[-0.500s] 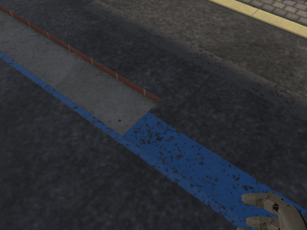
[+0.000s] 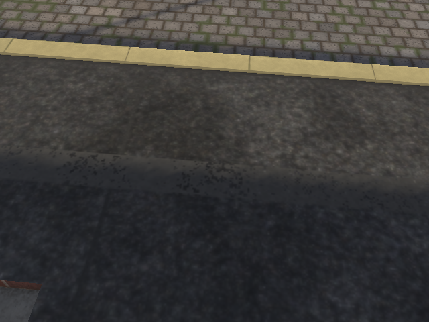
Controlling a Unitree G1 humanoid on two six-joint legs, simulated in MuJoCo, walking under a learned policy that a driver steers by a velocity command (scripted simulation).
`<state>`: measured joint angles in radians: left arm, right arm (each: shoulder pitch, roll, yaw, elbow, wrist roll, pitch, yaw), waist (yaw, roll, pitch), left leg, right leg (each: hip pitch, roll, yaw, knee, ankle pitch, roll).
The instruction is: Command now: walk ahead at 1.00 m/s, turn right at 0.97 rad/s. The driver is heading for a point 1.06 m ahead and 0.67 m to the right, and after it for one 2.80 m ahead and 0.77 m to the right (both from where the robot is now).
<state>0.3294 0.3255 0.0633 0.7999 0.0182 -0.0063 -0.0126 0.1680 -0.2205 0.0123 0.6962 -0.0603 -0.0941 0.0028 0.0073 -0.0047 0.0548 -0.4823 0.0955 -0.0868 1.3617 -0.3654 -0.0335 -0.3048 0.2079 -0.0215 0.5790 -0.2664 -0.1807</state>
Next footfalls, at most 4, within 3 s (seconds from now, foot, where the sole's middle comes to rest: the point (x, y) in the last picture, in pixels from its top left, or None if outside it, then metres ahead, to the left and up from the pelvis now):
0.26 left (165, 321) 0.47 0.16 -0.76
0.74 right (277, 240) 0.75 -0.19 -0.76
1.14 left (319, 153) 1.14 -0.40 -0.76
1.54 right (427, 164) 1.09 -0.82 -0.76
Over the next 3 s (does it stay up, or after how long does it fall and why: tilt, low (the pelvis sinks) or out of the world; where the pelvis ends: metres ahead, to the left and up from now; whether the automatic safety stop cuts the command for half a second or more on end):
stays up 1.36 -0.79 -0.01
